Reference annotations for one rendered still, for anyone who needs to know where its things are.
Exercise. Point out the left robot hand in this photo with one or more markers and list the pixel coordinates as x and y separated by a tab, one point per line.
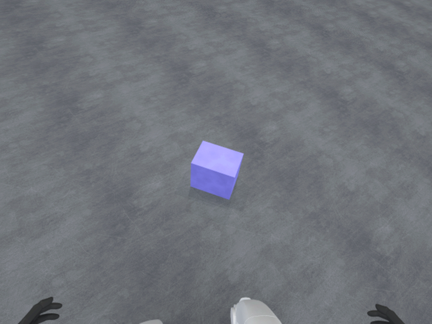
34	317

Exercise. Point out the right robot thigh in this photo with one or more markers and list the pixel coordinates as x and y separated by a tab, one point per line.
252	312

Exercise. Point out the right robot hand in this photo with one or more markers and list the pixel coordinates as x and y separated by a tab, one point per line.
385	313

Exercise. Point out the carton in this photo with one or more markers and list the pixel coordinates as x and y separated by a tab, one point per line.
214	169

